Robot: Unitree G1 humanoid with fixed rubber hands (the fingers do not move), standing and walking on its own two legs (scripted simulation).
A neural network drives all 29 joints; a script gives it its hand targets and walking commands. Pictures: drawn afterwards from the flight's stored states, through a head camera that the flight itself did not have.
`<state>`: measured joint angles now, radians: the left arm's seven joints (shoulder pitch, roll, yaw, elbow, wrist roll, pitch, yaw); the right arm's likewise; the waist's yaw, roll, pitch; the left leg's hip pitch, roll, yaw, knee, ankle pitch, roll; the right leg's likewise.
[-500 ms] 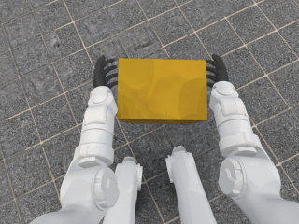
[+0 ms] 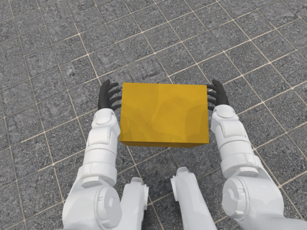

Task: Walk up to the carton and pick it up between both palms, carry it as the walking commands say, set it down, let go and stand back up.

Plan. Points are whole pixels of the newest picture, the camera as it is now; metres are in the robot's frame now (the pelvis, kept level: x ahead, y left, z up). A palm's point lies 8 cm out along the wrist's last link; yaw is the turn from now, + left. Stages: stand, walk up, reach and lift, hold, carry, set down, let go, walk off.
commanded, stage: reach and lift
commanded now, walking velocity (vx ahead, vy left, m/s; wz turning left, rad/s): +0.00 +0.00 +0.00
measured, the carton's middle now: (162, 119) +0.43 -0.05 -0.13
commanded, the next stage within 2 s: none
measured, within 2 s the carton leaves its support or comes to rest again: neither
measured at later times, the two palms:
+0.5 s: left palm (91, 105) +0.43 +0.11 +0.04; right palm (226, 102) +0.40 -0.19 +0.02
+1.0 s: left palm (74, 99) +0.41 +0.12 +0.11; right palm (240, 93) +0.39 -0.19 +0.09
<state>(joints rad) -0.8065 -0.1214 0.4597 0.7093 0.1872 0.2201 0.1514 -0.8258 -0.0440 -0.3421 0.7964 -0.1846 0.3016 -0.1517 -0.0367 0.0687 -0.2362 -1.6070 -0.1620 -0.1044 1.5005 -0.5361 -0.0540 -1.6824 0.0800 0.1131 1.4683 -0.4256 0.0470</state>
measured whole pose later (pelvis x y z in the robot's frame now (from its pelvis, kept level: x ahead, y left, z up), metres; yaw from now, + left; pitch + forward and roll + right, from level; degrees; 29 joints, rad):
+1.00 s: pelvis +0.06 +0.00 +0.14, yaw -2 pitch +23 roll +1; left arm -0.41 -0.20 0.39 0.56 0.23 0.21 0.09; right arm -0.43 0.09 -0.36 0.60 -0.23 0.28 -0.06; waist -0.03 0.05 -0.19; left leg -0.87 -0.10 -0.15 0.86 -0.38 -0.02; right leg -0.94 0.06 0.13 0.84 -0.30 0.03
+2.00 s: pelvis +0.08 +0.00 +0.20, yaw -1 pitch -2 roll +0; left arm -0.30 -0.16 0.29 0.35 0.26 0.62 0.03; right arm -0.30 0.16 -0.29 0.30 -0.30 0.67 -0.02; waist -0.03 0.03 -0.06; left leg -0.11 -0.05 -0.16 0.38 -0.23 0.00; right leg -0.18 0.04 0.12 0.38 -0.16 0.01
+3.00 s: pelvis +0.08 -0.01 +0.20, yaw -1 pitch -6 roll +0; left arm -0.28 -0.16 0.26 0.27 0.31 0.75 0.00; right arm -0.28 0.16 -0.25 0.26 -0.31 0.75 -0.01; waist 0.01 0.02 -0.03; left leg 0.01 -0.03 -0.15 0.32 -0.21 -0.01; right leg -0.06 0.04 0.11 0.32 -0.15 0.00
